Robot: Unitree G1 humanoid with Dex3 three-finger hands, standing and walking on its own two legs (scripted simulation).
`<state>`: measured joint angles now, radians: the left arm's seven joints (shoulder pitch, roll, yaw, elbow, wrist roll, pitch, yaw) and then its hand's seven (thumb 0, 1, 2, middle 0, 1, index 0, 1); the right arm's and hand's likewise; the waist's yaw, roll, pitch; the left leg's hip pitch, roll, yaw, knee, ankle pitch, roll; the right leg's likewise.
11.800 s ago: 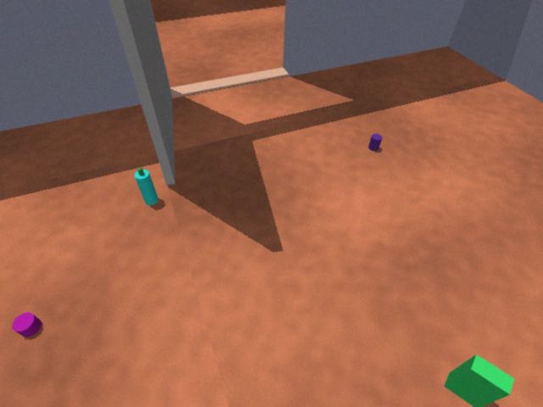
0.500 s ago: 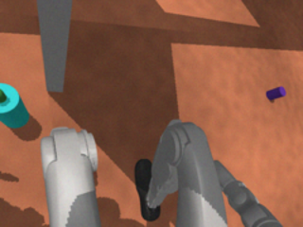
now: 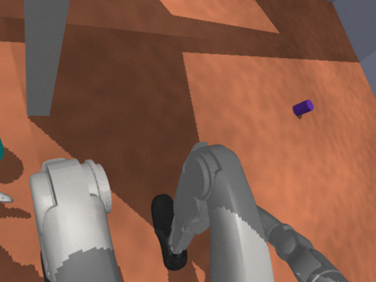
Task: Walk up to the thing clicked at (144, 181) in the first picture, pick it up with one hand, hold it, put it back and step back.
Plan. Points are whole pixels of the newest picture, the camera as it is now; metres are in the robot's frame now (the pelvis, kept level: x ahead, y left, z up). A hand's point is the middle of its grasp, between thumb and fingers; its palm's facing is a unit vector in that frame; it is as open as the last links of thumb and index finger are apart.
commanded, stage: close in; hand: left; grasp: from the side
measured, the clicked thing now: out of the picture +0.40 +0.29 -0.17
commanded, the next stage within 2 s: close in 0.22 s
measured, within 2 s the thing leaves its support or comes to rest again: leaves its support in 1.36 s
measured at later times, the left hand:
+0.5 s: hand out of the picture +0.37 +0.28 -0.17, palm faces +0.37 -0.93 +0.02, open 16.0 cm
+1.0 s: hand out of the picture +0.39 +0.28 -0.17, palm faces +0.39 -0.92 +0.01, open 9.1 cm
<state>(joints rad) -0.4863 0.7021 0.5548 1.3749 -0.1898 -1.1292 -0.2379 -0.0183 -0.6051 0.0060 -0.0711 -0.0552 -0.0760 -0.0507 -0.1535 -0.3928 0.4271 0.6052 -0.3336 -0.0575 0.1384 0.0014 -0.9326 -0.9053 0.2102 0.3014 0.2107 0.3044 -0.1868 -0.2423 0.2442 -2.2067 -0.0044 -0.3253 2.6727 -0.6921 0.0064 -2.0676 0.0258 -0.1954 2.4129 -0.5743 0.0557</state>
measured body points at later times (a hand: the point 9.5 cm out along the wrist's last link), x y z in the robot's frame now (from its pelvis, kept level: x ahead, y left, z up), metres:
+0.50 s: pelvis +0.00 +0.00 +0.00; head +0.20 +0.20 +0.35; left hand +0.35 +0.33 -0.17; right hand +0.20 -0.23 -0.03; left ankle +0.09 +0.12 -0.24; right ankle +0.15 -0.13 -0.24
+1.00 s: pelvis +0.00 +0.00 +0.00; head +0.21 +0.20 +0.34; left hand +0.36 +0.33 -0.17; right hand +0.19 -0.24 -0.02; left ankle +0.09 +0.12 -0.24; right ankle +0.15 -0.13 -0.24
